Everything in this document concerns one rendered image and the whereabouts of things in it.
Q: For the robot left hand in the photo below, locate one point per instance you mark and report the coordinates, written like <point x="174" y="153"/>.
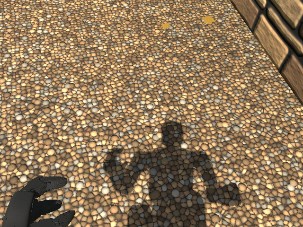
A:
<point x="23" y="208"/>

